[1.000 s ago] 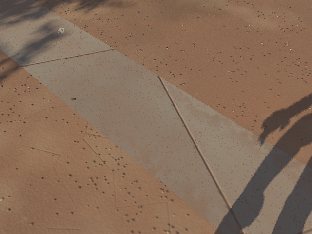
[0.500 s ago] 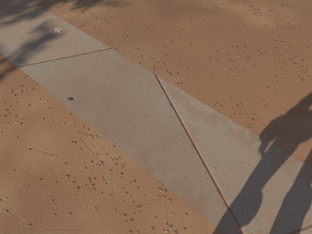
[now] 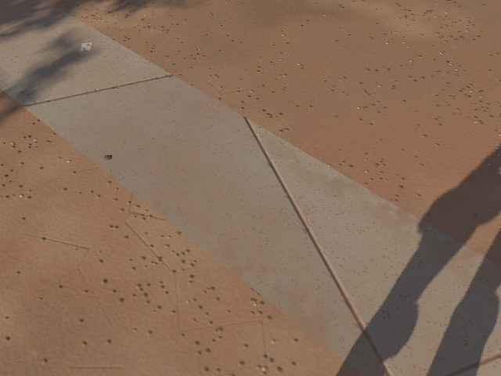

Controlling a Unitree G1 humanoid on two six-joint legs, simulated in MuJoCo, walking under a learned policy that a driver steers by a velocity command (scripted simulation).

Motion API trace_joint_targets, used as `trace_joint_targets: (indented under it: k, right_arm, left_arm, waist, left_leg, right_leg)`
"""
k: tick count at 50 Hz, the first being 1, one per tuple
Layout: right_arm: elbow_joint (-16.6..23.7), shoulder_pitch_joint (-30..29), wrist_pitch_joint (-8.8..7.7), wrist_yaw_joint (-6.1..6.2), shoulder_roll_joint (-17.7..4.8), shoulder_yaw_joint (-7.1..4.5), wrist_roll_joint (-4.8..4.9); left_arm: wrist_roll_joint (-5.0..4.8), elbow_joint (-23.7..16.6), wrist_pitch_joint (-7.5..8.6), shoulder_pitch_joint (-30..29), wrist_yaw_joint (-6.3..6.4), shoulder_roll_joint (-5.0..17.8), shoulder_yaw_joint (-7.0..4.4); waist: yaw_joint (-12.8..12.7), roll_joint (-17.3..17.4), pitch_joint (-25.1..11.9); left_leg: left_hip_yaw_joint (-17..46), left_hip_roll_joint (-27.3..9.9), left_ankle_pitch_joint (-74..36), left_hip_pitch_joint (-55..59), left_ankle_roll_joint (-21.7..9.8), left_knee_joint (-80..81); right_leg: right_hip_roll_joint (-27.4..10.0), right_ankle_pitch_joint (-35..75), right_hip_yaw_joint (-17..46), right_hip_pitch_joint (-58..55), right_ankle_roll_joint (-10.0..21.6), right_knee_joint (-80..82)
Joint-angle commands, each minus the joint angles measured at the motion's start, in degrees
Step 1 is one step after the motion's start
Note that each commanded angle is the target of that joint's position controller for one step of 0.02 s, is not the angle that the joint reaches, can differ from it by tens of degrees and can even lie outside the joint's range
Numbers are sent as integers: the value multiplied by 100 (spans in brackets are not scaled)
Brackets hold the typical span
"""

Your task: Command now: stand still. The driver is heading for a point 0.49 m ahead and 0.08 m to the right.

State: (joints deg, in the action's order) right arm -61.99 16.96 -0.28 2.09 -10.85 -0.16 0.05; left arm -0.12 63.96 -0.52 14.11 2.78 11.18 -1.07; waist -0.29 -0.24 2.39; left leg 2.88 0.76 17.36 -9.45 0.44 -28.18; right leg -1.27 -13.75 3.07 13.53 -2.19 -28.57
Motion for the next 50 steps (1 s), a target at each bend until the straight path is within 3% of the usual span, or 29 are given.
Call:
trace_joint_targets:
  k: [1,9,10,12,14,17,18,20,21,22,23,24,25,27,28,29,31,34,38,40,42,43,44,45,46,47,48,49,50]
  right_arm:
    - [63,403,-27,18,-521,-79,2]
    - [18,523,-27,27,-466,-64,7]
    - [-45,637,-20,32,-395,-47,3]
    - [-13,635,7,72,-575,-111,64]
    - [79,685,-45,78,-692,-154,106]
    - [58,1058,-208,19,-1029,-294,177]
    - [110,963,-230,2,-1084,-324,191]
    - [329,400,-254,-36,-994,-293,206]
    - [469,65,-260,-52,-909,-269,226]
    - [610,-190,-317,-60,-657,-209,211]
    - [841,-222,-438,-34,-365,-144,173]
    - [891,-235,-562,-53,-493,-165,229]
    - [879,-201,-639,-120,-544,-178,279]
    - [853,-289,-729,-196,-644,-243,216]
    - [908,-474,-736,-223,-774,-317,168]
    - [934,-534,-716,-267,-720,-331,162]
    - [1014,-764,-643,-335,-464,-282,154]
    - [1416,-1728,-609,-364,-238,-152,136]
    - [1689,-2253,-583,-426,-516,-154,187]
    - [1743,-2192,-611,-457,-709,-217,179]
    - [1559,-1379,-623,-441,-1016,-388,178]
    - [1277,-428,-604,-399,-1235,-527,202]
    - [1081,610,-574,-326,-1643,-649,144]
    - [946,1013,-564,-376,-2013,-693,22]
    - [960,714,-588,-385,-1451,-540,24]
    - [1040,45,-623,-370,-1200,-453,32]
    - [1148,-518,-651,-387,-1032,-387,15]
    - [1145,-770,-673,-431,-860,-345,-26]
    - [1071,-833,-694,-451,-733,-311,-84]
  left_arm:
    - [-1,-91,29,304,15,543,-72]
    - [-5,-89,33,403,15,494,-51]
    - [0,-32,28,509,18,414,-30]
    - [-53,-41,19,529,43,482,-63]
    - [-60,-161,115,405,26,464,-65]
    - [-96,-343,408,218,-113,168,-12]
    - [-120,-386,492,204,-164,162,-9]
    - [-189,-291,605,675,-227,114,-17]
    - [-178,-104,626,1197,-229,182,-58]
    - [-135,106,647,1925,-227,602,-191]
    - [-154,223,692,2755,-307,1453,-410]
    - [-27,143,758,2567,-336,1169,-294]
    - [-13,-32,798,2044,-336,856,-209]
    - [-49,-231,771,1573,-376,644,-124]
    - [-34,-229,722,1598,-370,468,-60]
    - [-14,-202,663,1734,-346,365,-24]
    - [14,-216,580,1898,-261,431,-12]
    - [39,-397,533,1724,-145,749,-51]
    - [-91,-383,568,1862,-111,969,-153]
    - [-102,-398,542,1775,-114,1002,-197]
    - [-29,-457,464,1623,-126,1099,-245]
    - [13,-515,418,1575,-145,1011,-211]
    - [95,-693,415,1520,-179,829,-115]
    - [14,-715,530,2385,-246,-232,148]
    - [-171,-684,685,1945,-249,413,-5]
    - [-300,-894,752,1340,-233,791,-127]
    - [-246,-928,755,1088,-173,829,-143]
    - [-142,-891,699,1035,-117,784,-202]
    - [-104,-863,608,1186,-100,676,-225]
  waist:
    - [3,18,143]
    - [7,18,167]
    - [9,37,29]
    - [27,168,271]
    - [93,306,712]
    - [235,1054,725]
    - [188,1139,800]
    - [-235,1046,925]
    - [-482,799,912]
    - [-709,-146,690]
    - [-888,-1815,275]
    - [-662,-1408,278]
    - [-399,-811,586]
    - [-237,-365,579]
    - [-241,-396,526]
    - [-250,-519,432]
    - [-263,-492,380]
    - [-356,-422,600]
    - [-310,-585,744]
    - [-112,-564,612]
    - [386,-723,-83]
    - [834,-681,-645]
    - [1198,-158,-1410]
    - [664,1604,-2530]
    - [790,1173,-2085]
    - [571,918,-1073]
    - [323,316,-744]
    - [115,160,-559]
    - [-81,291,-552]
  left_leg:
    - [-16,-50,-679,-505,-73,598]
    - [-40,-46,-652,-533,-59,577]
    - [-90,4,-97,-484,-71,622]
    - [-25,48,1746,-761,-266,629]
    - [440,-265,2804,-1085,-548,843]
    - [1887,-1253,3137,-585,-1119,1513]
    - [2301,-1542,3083,-789,-1289,1689]
    - [1931,-1363,2625,-1389,-1127,1486]
    - [1370,-965,2051,-1779,-876,967]
    - [453,-346,1038,-2382,-535,-482]
    - [-389,273,927,-3208,-224,-2466]
    - [169,106,1285,-3702,-300,-3687]
    - [317,-188,893,-3999,-436,-4270]
    - [149,-532,4,-4127,-560,-4102]
    - [21,-647,-260,-3997,-545,-3820]
    - [-109,-676,-405,-3841,-498,-3582]
    - [-331,-648,-662,-3726,-346,-3053]
    - [-541,-463,-1307,-3129,-157,-1539]
    - [-537,-319,-1759,-2461,-256,-610]
    - [-499,-249,-1666,-2228,-433,-346]
    - [-683,66,-1405,-1072,-651,-422]
    - [-698,158,-1364,204,-803,-377]
    - [559,-920,-830,1994,-1142,-380]
    - [3563,-2489,639,3614,-2082,590]
    - [4153,-2347,419,3023,-1899,1314]
    - [3004,-2227,-848,2046,-1636,1231]
    - [2021,-2027,-2395,1113,-1513,1192]
    - [1254,-1760,-3443,419,-1407,1223]
    - [744,-1539,-3880,-17,-1315,1326]
  right_leg:
    - [54,640,-131,-210,116,389]
    - [67,616,-131,-176,134,377]
    - [136,90,-204,-240,140,382]
    - [365,-1678,-399,112,250,118]
    - [319,-2377,-324,673,398,-84]
    - [362,-1242,-617,1221,379,-1193]
    - [233,-1075,-522,1125,466,-1455]
    - [183,-1138,-518,227,688,-570]
    - [202,-916,-391,-594,713,127]
    - [-378,-1043,726,-1445,875,703]
    - [-1632,-1505,3081,-2189,1574,1684]
    - [-2112,-1468,4114,-2139,1835,1968]
    - [-2032,-1035,3517,-1972,1724,1847]
    - [-1571,-106,2206,-1953,1425,1893]
    - [-1329,587,1632,-1945,1255,1937]
    - [-1168,1057,1248,-1944,1169,1957]
    - [-1046,1555,811,-1838,1179,2021]
    - [-920,1435,421,-1054,1216,2286]
    - [-1159,1469,294,-1003,1222,2457]
    - [-1295,2335,189,-1462,1098,2116]
    - [-1233,4474,-50,-1716,927,951]
    - [-991,4899,-155,-1318,783,-209]
    - [-677,3301,-240,30,619,-2013]
    - [469,-1339,-91,1886,317,-4173]
    - [385,-1773,676,2344,408,-4942]
    - [146,-1421,511,2627,449,-5120]
    - [-167,-975,342,2246,413,-4928]
    - [-320,-827,231,1877,360,-4637]
    - [-469,-713,221,1429,359,-4371]
